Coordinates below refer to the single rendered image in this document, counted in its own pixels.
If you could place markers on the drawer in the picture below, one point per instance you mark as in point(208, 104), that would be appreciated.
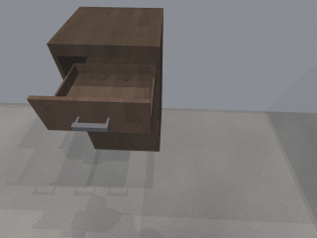
point(125, 93)

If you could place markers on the cabinet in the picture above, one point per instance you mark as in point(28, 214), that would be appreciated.
point(114, 35)

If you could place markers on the handle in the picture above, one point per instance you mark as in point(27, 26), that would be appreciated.
point(90, 127)

